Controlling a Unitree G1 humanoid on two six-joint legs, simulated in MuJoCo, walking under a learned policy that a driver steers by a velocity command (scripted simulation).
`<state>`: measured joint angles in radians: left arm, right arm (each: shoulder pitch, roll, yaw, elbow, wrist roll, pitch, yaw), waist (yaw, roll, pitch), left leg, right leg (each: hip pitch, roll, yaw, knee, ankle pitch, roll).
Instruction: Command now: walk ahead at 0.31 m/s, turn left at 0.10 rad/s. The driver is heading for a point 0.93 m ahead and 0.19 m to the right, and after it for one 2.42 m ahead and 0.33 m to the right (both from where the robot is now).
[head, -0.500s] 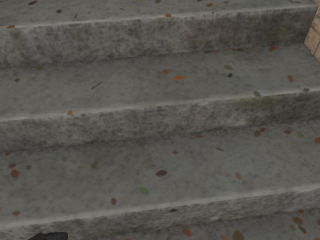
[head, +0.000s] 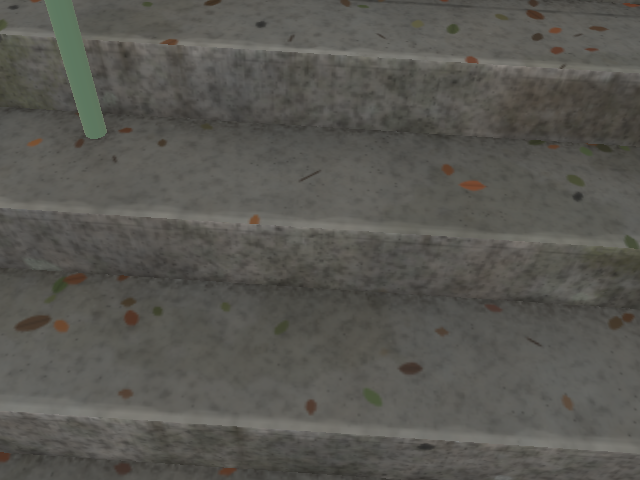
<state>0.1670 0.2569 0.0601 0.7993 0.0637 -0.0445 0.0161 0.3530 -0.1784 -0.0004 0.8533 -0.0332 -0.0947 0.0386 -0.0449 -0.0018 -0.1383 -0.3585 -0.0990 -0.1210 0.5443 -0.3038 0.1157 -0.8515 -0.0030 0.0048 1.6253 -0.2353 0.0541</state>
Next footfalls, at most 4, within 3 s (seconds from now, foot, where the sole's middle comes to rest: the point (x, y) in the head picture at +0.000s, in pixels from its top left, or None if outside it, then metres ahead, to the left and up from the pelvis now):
0.38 right None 0.31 -0.21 -0.61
0.92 left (387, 364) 0.62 -0.13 -0.44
1.42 right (488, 186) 0.90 -0.33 -0.28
1.98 left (316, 29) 1.18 -0.01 -0.11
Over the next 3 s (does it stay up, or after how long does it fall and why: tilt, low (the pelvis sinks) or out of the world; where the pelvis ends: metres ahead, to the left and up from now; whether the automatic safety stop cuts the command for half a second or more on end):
stays up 1.51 -0.23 0.82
